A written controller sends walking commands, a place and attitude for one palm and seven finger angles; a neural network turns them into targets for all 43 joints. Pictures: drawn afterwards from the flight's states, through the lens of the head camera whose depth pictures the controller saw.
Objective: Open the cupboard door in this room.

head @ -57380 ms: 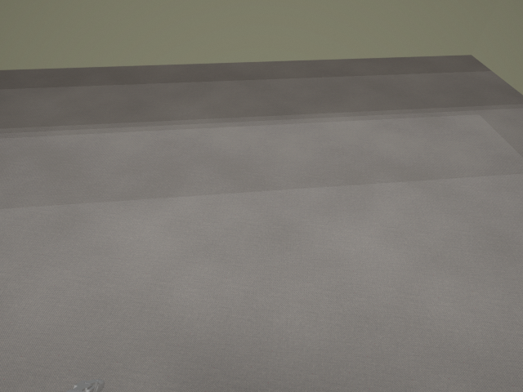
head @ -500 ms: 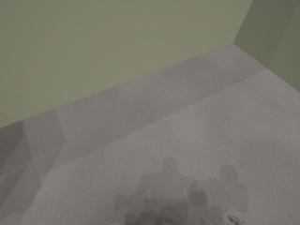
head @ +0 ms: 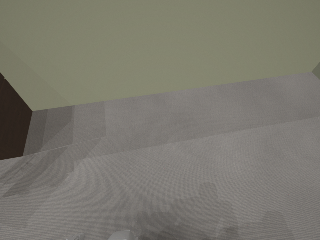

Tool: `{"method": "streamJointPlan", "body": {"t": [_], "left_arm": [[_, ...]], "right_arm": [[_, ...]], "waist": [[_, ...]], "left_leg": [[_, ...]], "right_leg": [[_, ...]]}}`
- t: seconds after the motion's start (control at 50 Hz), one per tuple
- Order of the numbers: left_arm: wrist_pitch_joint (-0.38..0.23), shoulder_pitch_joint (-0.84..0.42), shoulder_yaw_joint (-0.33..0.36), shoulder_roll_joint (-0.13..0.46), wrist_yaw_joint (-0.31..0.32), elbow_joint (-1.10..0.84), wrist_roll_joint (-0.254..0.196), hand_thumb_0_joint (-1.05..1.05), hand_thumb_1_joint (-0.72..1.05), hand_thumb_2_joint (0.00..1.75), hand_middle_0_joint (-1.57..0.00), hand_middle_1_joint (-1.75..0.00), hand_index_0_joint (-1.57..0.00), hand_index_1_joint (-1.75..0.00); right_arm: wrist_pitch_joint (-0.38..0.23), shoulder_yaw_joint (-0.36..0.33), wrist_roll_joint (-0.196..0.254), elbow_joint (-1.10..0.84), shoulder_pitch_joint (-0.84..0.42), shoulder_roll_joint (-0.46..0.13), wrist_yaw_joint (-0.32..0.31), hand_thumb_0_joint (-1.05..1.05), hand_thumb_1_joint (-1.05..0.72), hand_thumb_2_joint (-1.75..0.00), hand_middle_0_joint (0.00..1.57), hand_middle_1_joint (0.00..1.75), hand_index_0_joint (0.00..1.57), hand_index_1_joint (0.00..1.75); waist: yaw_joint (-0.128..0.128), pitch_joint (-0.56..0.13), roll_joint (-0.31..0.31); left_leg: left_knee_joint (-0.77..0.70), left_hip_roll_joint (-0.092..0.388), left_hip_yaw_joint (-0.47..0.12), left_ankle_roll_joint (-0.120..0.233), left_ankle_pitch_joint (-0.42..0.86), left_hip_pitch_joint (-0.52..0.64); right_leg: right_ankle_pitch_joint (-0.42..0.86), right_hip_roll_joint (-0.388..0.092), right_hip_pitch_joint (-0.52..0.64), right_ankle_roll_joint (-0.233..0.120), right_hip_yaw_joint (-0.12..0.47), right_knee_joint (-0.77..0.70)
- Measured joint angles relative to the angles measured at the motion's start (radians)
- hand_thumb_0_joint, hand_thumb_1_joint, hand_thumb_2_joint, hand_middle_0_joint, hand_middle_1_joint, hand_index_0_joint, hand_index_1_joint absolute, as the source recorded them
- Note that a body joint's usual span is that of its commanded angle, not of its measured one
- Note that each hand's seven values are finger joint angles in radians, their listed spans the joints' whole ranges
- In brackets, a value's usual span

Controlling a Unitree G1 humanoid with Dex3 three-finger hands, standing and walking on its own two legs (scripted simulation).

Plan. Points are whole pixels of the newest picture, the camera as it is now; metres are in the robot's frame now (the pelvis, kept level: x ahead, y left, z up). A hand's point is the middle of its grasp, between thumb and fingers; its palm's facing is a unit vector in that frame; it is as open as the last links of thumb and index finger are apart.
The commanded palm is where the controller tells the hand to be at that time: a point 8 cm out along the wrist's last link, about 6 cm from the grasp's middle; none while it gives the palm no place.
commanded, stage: turn to face it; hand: left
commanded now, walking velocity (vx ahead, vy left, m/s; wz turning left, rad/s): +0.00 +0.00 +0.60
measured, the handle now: out of the picture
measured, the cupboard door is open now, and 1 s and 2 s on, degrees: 47 47 47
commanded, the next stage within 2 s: take the last steps up to it in 1.58 s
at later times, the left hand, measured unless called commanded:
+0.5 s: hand out of the picture +0.04 +0.19 -0.15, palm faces +0.31 -0.91 -0.29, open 7.3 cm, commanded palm none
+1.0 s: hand out of the picture -0.01 +0.19 -0.16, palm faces +0.59 -0.75 -0.30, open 7.3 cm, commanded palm none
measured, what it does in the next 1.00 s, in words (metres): steps on the spot, turning left: left foot, then right foot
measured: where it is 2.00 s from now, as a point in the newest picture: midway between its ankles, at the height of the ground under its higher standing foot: outside the picture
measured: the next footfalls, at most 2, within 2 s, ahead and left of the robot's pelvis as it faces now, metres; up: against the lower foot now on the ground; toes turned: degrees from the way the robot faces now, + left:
left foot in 0.08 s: +0.03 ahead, +0.13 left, +0.00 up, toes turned +7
right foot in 0.36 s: +0.08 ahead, -0.14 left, +0.00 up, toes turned +11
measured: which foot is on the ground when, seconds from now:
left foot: up 0.00-0.06, down 0.08-0.36, up 0.38-0.66, down 0.68-0.96, up 0.98-1.00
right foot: down 0.00-0.06, up 0.08-0.34, down 0.36-0.66, up 0.68-0.94, down 0.96-1.00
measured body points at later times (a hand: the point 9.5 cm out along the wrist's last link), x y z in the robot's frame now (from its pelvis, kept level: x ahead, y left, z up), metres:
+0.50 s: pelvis +0.01 -0.03 +0.00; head +0.07 -0.03 +0.44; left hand +0.02 +0.24 -0.13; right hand +0.17 -0.26 -0.15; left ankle -0.05 +0.09 -0.66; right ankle +0.04 -0.15 -0.74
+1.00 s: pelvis +0.04 -0.05 -0.01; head +0.08 -0.03 +0.43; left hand -0.04 +0.23 -0.14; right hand +0.26 -0.21 -0.16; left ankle -0.03 +0.08 -0.73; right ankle +0.12 -0.15 -0.74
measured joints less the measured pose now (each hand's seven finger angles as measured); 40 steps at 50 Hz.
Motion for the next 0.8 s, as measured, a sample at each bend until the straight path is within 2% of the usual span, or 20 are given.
{"method": "streamJointPlan", "body": {"t": [0.04,0.06,0.08,0.12,0.16,0.2,0.26,0.34,0.36,0.38,0.42,0.48,0.52,0.6,0.66,0.68,0.7,0.72,0.76,0.8], "left_arm": [[-0.001,0.007,0.0,0.002,-0.005,0.004,-0.004,0.0,0.91,0.9,-0.21,-0.3,-0.21,-0.3],[0.002,0.016,0.001,0.001,-0.007,0.003,-0.008,0.0,0.91,0.9,-0.21,-0.3,-0.21,-0.3],[0.009,0.02,0.004,0.003,-0.01,0.003,-0.013,0.0,0.91,0.9,-0.21,-0.3,-0.21,-0.3],[0.032,0.007,0.013,0.022,-0.008,0.016,-0.013,0.0,0.91,0.9,-0.21,-0.3,-0.21,-0.3],[0.046,-0.009,0.021,0.036,-0.006,0.031,-0.013,0.0,0.91,0.9,-0.21,-0.3,-0.21,-0.3],[0.048,-0.024,0.027,0.043,-0.007,0.035,-0.015,0.0,0.91,0.9,-0.2,-0.3,-0.2,-0.3],[0.043,-0.042,0.029,0.045,-0.008,0.024,-0.02,0.0,0.91,0.9,-0.2,-0.3,-0.2,-0.3],[0.024,-0.051,0.025,0.041,-0.009,0.0,-0.024,0.0,0.91,0.9,-0.2,-0.3,-0.2,-0.3],[0.013,-0.042,0.023,0.044,-0.009,-0.012,-0.021,0.0,0.91,0.9,-0.2,-0.3,-0.2,-0.3],[0.003,-0.042,0.024,0.039,-0.005,-0.015,-0.015,0.0,0.91,0.9,-0.2,-0.3,-0.2,-0.3],[-0.005,-0.039,0.014,0.022,0.001,-0.015,-0.01,0.0,0.91,0.9,-0.2,-0.3,-0.2,-0.3],[-0.001,-0.019,0.007,0.002,0.009,-0.011,-0.008,0.0,0.91,0.9,-0.2,-0.3,-0.2,-0.3],[-0.002,-0.009,0.003,-0.002,0.009,-0.004,-0.006,0.0,0.91,0.9,-0.2,-0.3,-0.2,-0.3],[-0.007,0.006,-0.002,-0.003,0.002,0.006,-0.003,0.0,0.91,0.9,-0.2,-0.3,-0.21,-0.3],[-0.003,0.025,0.002,0.002,-0.005,0.011,-0.009,0.0,0.91,0.9,-0.21,-0.3,-0.21,-0.3],[0.003,0.033,0.004,0.003,-0.008,0.011,-0.014,0.0,0.91,0.9,-0.21,-0.3,-0.21,-0.3],[0.015,0.027,0.008,0.014,-0.008,0.016,-0.015,0.0,0.91,0.9,-0.21,-0.3,-0.21,-0.3],[0.028,0.019,0.012,0.026,-0.006,0.022,-0.014,0.0,0.91,0.9,-0.21,-0.3,-0.21,-0.3],[0.044,-0.002,0.022,0.042,-0.002,0.037,-0.014,0.0,0.91,0.9,-0.21,-0.3,-0.21,-0.3],[0.048,-0.021,0.028,0.05,-0.003,0.039,-0.015,0.0,0.91,0.9,-0.2,-0.3,-0.2,-0.3]], "right_arm": [[-0.009,0.006,0.001,-0.009,-0.004,0.003,0.001,0.01,-0.91,-0.89,0.19,0.29,0.2,0.3],[-0.016,0.01,0.001,-0.017,-0.001,-0.002,0.003,0.01,-0.91,-0.89,0.19,0.29,0.2,0.3],[-0.025,0.01,-0.003,-0.025,0.002,-0.005,0.002,0.01,-0.91,-0.89,0.19,0.29,0.2,0.3],[-0.037,0.015,-0.01,-0.024,-0.004,0.01,-0.006,0.01,-0.91,-0.89,0.2,0.29,0.2,0.3],[-0.044,0.022,-0.014,-0.023,0.004,0.023,-0.017,0.01,-0.91,-0.89,0.2,0.29,0.2,0.3],[-0.046,0.027,-0.016,-0.017,0.012,0.03,-0.027,0.0,-0.91,-0.89,0.2,0.29,0.2,0.3],[-0.043,0.03,-0.018,-0.008,0.02,0.033,-0.032,0.0,-0.91,-0.89,0.2,0.29,0.2,0.3],[-0.026,0.023,-0.015,0.001,0.029,0.026,-0.031,0.01,-0.91,-0.89,0.2,0.3,0.2,0.3],[-0.021,0.02,-0.011,-0.001,0.036,0.024,-0.029,0.01,-0.91,-0.89,0.2,0.3,0.2,0.3],[-0.015,0.014,-0.007,0.002,0.031,0.018,-0.027,0.01,-0.91,-0.89,0.2,0.3,0.2,0.3],[-0.003,0.001,-0.007,0.009,0.019,0.0,-0.021,0.01,-0.91,-0.89,0.2,0.3,0.2,0.3],[0.008,-0.008,-0.007,0.017,0.002,-0.011,-0.012,0.01,-0.91,-0.89,0.2,0.29,0.2,0.3],[0.009,-0.007,-0.005,0.015,-0.007,-0.007,-0.006,0.01,-0.91,-0.89,0.2,0.29,0.2,0.3],[-0.001,0.003,0.0,0.004,-0.025,0.002,0.0,0.01,-0.91,-0.89,0.19,0.29,0.2,0.3],[-0.016,0.013,0.0,-0.015,-0.033,-0.002,0.003,0.01,-0.91,-0.89,0.19,0.29,0.2,0.3],[-0.026,0.013,-0.003,-0.026,-0.03,-0.009,0.003,0.01,-0.91,-0.89,0.19,0.29,0.2,0.3],[-0.035,0.012,-0.006,-0.028,-0.035,-0.004,-0.001,0.01,-0.91,-0.89,0.2,0.29,0.2,0.3],[-0.04,0.016,-0.009,-0.029,-0.036,0.003,-0.005,0.01,-0.91,-0.89,0.2,0.29,0.2,0.3],[-0.047,0.023,-0.013,-0.031,-0.026,0.016,-0.017,0.01,-0.91,-0.89,0.2,0.29,0.2,0.3],[-0.047,0.028,-0.015,-0.028,-0.015,0.023,-0.027,0.0,-0.91,-0.89,0.2,0.29,0.2,0.3]], "waist": [[0.003,0.0,-0.01],[0.003,-0.007,-0.004],[0.0,-0.016,0.005],[0.004,-0.007,-0.014],[0.007,-0.007,-0.018],[0.009,-0.005,-0.011],[0.009,0.001,0.012],[0.003,-0.006,0.047],[0.004,-0.017,0.043],[0.008,-0.015,0.049],[0.002,-0.003,0.07],[-0.005,0.001,0.066],[-0.007,0.003,0.043],[0.004,0.011,0.001],[0.01,0.005,-0.009],[0.006,-0.007,0.005],[0.006,-0.003,-0.005],[0.009,0.001,-0.015],[0.013,0.0,-0.022],[0.014,0.001,-0.013]], "left_leg": [[-0.148,-0.004,0.014,0.006,0.07,0.059],[-0.232,0.001,0.008,0.019,0.139,0.09],[-0.257,0.007,-0.013,0.049,0.202,0.087],[-0.205,-0.005,-0.031,0.069,0.164,0.058],[-0.212,-0.009,-0.054,0.064,0.142,0.056],[-0.246,-0.011,-0.08,0.051,0.16,0.068],[-0.287,-0.011,-0.12,0.043,0.191,0.081],[-0.274,-0.014,-0.177,0.018,0.191,0.068],[-0.248,-0.026,-0.184,0.015,0.179,0.05],[-0.182,-0.03,-0.185,0.014,0.111,0.023],[0.036,-0.038,-0.166,0.019,0.002,-0.046],[0.249,-0.025,-0.102,0.008,0.002,-0.106],[0.222,-0.011,-0.059,-0.002,0.004,-0.095],[-0.007,-0.003,-0.003,-0.004,0.015,-0.014],[-0.225,-0.004,0.013,0.017,0.156,0.071],[-0.259,0.003,-0.006,0.063,0.211,0.075],[-0.226,-0.006,-0.015,0.083,0.196,0.055],[-0.201,-0.012,-0.023,0.086,0.17,0.044],[-0.203,-0.017,-0.047,0.073,0.151,0.041],[-0.236,-0.018,-0.075,0.056,0.169,0.052]], "right_leg": [[-0.02,-0.015,-0.01,0.01,-0.025,0.033],[-0.039,-0.018,-0.026,0.017,-0.039,0.067],[-0.093,-0.015,-0.057,0.034,-0.043,0.132],[-0.212,0.002,-0.128,0.049,0.028,0.31],[-0.218,0.03,-0.186,0.056,0.078,0.447],[-0.191,0.051,-0.211,0.059,0.104,0.489],[-0.178,0.074,-0.196,0.057,0.123,0.411],[-0.094,0.107,-0.095,0.046,0.124,0.155],[-0.047,0.101,-0.058,0.03,0.127,0.056],[-0.013,0.099,-0.057,0.007,0.12,0.049],[-0.03,0.089,-0.048,-0.015,0.089,0.07],[-0.032,0.067,-0.004,-0.017,0.054,0.025],[-0.019,0.048,0.019,-0.014,0.034,-0.009],[-0.025,0.009,0.037,-0.003,-0.007,-0.016],[-0.073,-0.014,0.015,0.016,-0.042,0.061],[-0.11,-0.011,-0.018,0.031,-0.046,0.134],[-0.181,-0.01,-0.057,0.042,-0.013,0.232],[-0.23,0.0,-0.097,0.048,0.028,0.33],[-0.241,0.026,-0.162,0.057,0.081,0.473],[-0.21,0.045,-0.195,0.06,0.107,0.514]]}}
